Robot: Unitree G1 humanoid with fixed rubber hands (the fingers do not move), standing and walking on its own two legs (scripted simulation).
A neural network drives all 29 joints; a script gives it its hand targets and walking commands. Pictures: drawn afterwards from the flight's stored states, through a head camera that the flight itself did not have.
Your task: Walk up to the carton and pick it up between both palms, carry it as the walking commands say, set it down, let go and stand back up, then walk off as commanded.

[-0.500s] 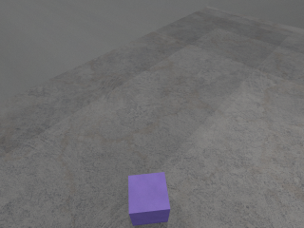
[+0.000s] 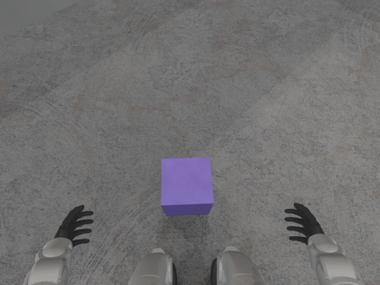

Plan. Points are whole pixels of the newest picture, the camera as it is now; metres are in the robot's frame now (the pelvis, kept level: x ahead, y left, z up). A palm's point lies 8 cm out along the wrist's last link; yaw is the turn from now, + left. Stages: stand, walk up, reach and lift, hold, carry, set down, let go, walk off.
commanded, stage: reach and lift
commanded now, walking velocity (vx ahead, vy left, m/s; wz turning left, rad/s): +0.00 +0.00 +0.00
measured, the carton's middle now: (186, 188) +0.46 +0.02 -0.61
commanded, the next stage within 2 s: none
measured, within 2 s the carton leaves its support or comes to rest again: neither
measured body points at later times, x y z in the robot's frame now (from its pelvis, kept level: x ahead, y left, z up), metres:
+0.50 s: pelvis -0.07 +0.00 -0.05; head +0.16 +0.00 +0.33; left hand +0.34 +0.26 -0.14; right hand +0.36 -0.21 -0.15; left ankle +0.02 +0.10 -0.70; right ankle +0.03 -0.12 -0.70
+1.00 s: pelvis -0.06 +0.00 -0.08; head +0.27 +0.01 +0.22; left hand +0.48 +0.23 -0.18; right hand +0.50 -0.16 -0.19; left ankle +0.02 +0.10 -0.70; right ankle +0.03 -0.12 -0.70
